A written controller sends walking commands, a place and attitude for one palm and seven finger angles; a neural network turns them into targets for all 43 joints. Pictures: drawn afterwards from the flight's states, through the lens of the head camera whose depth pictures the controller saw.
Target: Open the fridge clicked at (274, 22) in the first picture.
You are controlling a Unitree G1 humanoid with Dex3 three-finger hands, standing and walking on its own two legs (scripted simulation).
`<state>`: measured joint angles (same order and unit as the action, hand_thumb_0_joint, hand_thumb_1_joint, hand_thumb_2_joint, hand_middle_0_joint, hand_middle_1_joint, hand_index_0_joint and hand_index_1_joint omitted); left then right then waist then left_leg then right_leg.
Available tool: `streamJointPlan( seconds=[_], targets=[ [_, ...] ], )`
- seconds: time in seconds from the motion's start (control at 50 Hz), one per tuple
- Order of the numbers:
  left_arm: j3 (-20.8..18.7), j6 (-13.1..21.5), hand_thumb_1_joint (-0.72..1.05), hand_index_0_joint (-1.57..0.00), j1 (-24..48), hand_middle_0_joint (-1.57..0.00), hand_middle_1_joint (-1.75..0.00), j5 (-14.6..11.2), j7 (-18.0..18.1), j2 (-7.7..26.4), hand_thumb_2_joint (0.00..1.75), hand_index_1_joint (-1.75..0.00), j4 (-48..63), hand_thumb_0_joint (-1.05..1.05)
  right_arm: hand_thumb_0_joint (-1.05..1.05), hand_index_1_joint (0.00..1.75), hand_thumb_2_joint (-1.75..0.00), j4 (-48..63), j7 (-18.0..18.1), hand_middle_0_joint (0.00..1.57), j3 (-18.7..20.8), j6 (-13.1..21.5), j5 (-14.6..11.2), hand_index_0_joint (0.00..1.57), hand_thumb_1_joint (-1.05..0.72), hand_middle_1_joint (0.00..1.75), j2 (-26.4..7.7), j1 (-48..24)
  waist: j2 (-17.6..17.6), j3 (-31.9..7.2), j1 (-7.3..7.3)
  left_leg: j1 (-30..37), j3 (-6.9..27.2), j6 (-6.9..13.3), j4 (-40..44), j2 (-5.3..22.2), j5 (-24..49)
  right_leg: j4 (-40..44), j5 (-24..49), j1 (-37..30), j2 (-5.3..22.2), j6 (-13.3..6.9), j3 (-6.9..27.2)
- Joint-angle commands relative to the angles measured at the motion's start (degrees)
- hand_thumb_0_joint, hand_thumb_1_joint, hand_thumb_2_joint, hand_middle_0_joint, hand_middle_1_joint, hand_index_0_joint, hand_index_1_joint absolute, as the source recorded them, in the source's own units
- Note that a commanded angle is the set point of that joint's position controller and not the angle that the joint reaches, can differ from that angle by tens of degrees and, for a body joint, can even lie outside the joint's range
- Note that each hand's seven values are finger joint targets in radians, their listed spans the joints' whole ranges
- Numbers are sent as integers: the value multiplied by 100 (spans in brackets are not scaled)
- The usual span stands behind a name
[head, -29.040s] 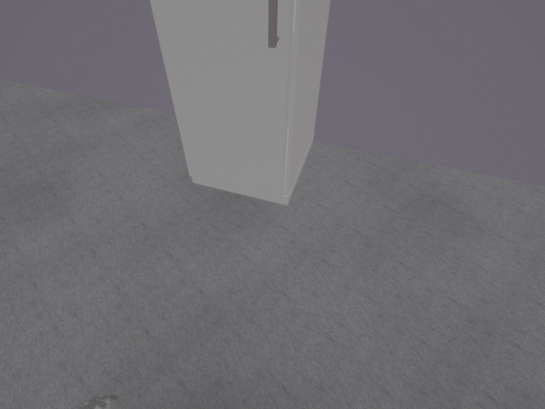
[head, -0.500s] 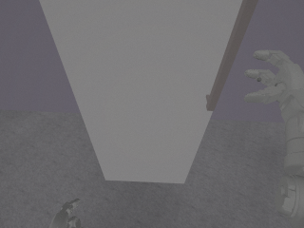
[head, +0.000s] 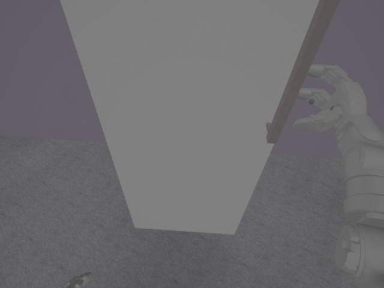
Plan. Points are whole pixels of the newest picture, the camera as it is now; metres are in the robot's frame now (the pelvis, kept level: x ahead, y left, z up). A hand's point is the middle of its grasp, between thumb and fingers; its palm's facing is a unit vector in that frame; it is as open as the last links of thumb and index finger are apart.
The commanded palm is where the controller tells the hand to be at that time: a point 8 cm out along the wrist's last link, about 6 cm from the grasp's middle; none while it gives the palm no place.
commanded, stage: feel for the door with the fingertips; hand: right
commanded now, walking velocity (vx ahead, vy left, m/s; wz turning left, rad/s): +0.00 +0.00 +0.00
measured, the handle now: (292, 76) +0.50 -0.15 +0.23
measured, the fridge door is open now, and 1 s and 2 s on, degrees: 0 0 0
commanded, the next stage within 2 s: slide the fingers in behind the handle in 0.66 s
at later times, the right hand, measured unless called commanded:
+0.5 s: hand (306, 96) +0.44 -0.17 +0.22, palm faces -0.01 +1.00 +0.02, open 14.0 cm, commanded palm +0.42 -0.22 +0.21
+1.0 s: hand (303, 95) +0.46 -0.17 +0.21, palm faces -0.03 +1.00 +0.03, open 13.6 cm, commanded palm +0.43 -0.23 +0.21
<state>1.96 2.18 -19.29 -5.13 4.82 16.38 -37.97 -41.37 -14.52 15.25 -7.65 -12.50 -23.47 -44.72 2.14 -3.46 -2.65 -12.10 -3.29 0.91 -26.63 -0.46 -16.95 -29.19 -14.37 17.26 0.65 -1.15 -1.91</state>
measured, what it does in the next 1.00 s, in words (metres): stands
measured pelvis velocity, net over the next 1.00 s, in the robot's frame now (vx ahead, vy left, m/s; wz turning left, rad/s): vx -0.01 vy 0.00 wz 0.01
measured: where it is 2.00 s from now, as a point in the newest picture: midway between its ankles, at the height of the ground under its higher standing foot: outside the picture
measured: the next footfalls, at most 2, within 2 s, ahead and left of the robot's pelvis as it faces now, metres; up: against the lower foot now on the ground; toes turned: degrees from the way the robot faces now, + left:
none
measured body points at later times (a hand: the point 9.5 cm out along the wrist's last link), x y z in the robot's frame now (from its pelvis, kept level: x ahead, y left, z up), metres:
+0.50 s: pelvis +0.00 +0.01 +0.00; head +0.00 +0.02 +0.45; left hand +0.11 +0.27 -0.11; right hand +0.44 -0.22 +0.22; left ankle -0.03 +0.11 -0.74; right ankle +0.01 -0.11 -0.74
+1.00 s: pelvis -0.01 +0.00 +0.00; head +0.00 +0.00 +0.45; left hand +0.05 +0.27 -0.11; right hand +0.46 -0.22 +0.21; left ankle -0.03 +0.11 -0.74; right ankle +0.01 -0.11 -0.74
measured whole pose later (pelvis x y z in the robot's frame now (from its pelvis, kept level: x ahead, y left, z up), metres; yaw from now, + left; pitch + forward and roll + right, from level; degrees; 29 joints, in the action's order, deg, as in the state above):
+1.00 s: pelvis -0.01 +0.00 +0.00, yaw +1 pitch +4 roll +1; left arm 1.9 3.2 -20.9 -4.2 4.6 16.0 -38.9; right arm -56.1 -13.4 17.1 -0.9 -9.5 -24.9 -53.3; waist 1.6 -3.4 -4.8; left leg -15.2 -2.7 0.8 -27.6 -0.7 -16.5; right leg -30.1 -14.1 20.1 0.9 -1.3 -2.4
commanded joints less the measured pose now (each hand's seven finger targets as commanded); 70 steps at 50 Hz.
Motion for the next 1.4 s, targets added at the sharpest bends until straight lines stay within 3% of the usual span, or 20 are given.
streamJointPlan(
  seconds=[0.0,0.1,0.14,0.18,0.22,0.28,0.34,0.44,0.48,0.52,0.54,0.66,0.74,0.8,0.84,0.96,1.04,1.14,1.2,1.38],
  targets=[
    [-278,286,90,-20,447,-20,-30,14,56,723,90,-30,842,0,0,120,-30,1365,153,30,215,173,-19,30,50,120,-1159,-2714,-173,-1438,23,-140,144,50,306,-57,1908,189,1504,-1184,-45,-195,288],
    [-288,303,90,-20,527,-20,-30,59,2,661,90,-30,874,0,0,120,-30,2079,459,30,211,338,36,30,50,120,-1026,-2837,-69,-1830,51,6,151,58,254,-80,2176,140,1904,-1547,-23,-183,302],
    [-279,243,90,-20,487,-20,-30,70,31,699,90,-30,814,0,0,120,-30,1737,489,30,348,295,51,30,50,120,-1242,-2656,-434,-1588,42,65,172,18,313,-78,2103,161,1680,-1256,-15,-217,244],
    [-247,196,90,-20,533,-20,-30,60,75,695,90,-30,794,0,0,120,-30,1467,511,30,340,222,132,30,50,120,-1323,-2906,-424,-1404,-4,54,218,0,351,-42,1951,238,1400,-1093,-41,-224,221],
    [-241,202,90,-20,525,-20,-30,61,95,680,90,-30,752,0,0,120,-30,1410,504,30,250,259,196,30,50,120,-1312,-3276,-106,-1363,-57,-79,219,22,377,-27,1809,239,1313,-1140,-49,-204,251],
    [-243,219,90,-20,523,-20,-30,65,96,655,90,-30,783,0,0,120,-30,1554,462,30,143,385,198,30,50,120,-1209,-3421,226,-1750,-72,-21,247,47,339,-22,2098,146,1646,-1466,-68,-203,254],
    [-260,198,90,-20,403,-20,-30,62,108,691,90,-30,715,0,0,120,-30,924,303,30,62,390,89,30,50,120,-1051,-3060,-332,-1588,-130,-1,204,15,336,-42,2245,112,1655,-1288,-56,-227,236],
    [-290,198,90,-20,305,-20,-30,52,109,768,90,-30,684,0,0,120,-30,396,155,30,187,368,65,30,50,120,-1257,-3160,-511,-1468,-104,-47,226,-10,344,-5,2135,134,1406,-1039,-82,-243,217],
    [-275,195,90,-20,319,-20,-30,45,100,740,90,-30,692,0,0,120,-30,543,183,30,187,451,105,30,50,120,-1286,-3394,-184,-1530,-72,-28,234,25,299,6,2169,142,1486,-1075,-98,-219,236],
    [-277,225,90,-20,288,-20,-30,46,95,714,90,-30,662,0,0,120,-30,556,213,30,-26,548,117,30,50,120,-1051,-3676,-49,-1504,-177,-235,230,18,328,-11,1993,114,1402,-1180,-84,-210,246],
    [-309,237,90,-20,200,-20,-30,66,92,743,90,-30,620,0,0,120,-30,550,251,30,26,632,118,30,50,120,-1135,-3730,-312,-1518,-221,-212,204,8,330,-24,1966,90,1438,-1173,-57,-230,273],
    [-308,282,90,-20,36,-20,-30,104,97,795,90,-30,505,0,0,120,-30,244,327,30,436,851,200,30,50,120,-1668,-4055,-185,-1712,-172,-88,271,10,280,-20,1994,114,1410,-1055,-69,-231,266],
    [-327,307,90,-20,-104,-20,-30,109,89,795,90,-30,447,0,0,120,-30,-118,293,30,305,902,259,30,50,120,-1561,-4103,-218,-1584,-265,-243,237,-3,294,-28,1899,69,1353,-999,-52,-231,255],
    [-329,328,90,-20,-89,-20,-30,98,80,794,90,-30,487,0,0,120,-30,-187,257,30,460,957,272,30,50,120,-1688,-3947,-5,-1665,-165,-255,254,23,274,-35,1818,90,1298,-1009,-54,-206,259],
    [-336,328,90,-20,-177,-20,-30,114,82,812,90,-30,473,0,0,120,-30,-429,224,30,449,975,225,30,50,120,-1653,-3739,-381,-1546,-208,-215,224,4,294,-37,1771,77,1224,-859,-44,-229,249],
    [-320,367,90,-20,-81,-20,-30,87,66,819,90,-30,618,0,0,120,-30,-41,186,30,520,1056,223,30,50,120,-1723,-3640,-41,-1735,-74,-212,247,31,233,-53,1733,104,1258,-966,-32,-206,245],
    [-342,389,90,-20,-13,-20,-30,70,41,780,90,-30,717,0,0,120,-30,399,204,30,270,1030,151,30,50,120,-1341,-3314,-102,-1754,-77,-242,180,38,248,-86,1686,103,1386,-1136,17,-196,256],
    [-344,385,90,-20,97,-20,-30,53,40,788,90,-30,741,0,0,120,-30,853,241,30,174,807,100,30,50,120,-1223,-3337,-108,-1617,-93,-296,151,48,296,-102,1564,160,1340,-1210,47,-190,283],
    [-330,418,90,-20,203,-20,-30,47,15,732,90,-30,740,0,0,120,-30,1237,343,30,26,690,120,30,50,120,-944,-3387,246,-1683,-76,-496,121,76,269,-121,1584,163,1571,-1546,73,-135,369],
    [-294,359,90,-20,370,-20,-30,79,-19,677,90,-30,691,0,0,120,-30,1279,639,30,-79,278,130,30,50,120,-602,-3136,-187,-1496,-35,-392,86,76,320,-111,1558,252,1510,-1412,49,-128,401]
  ],
)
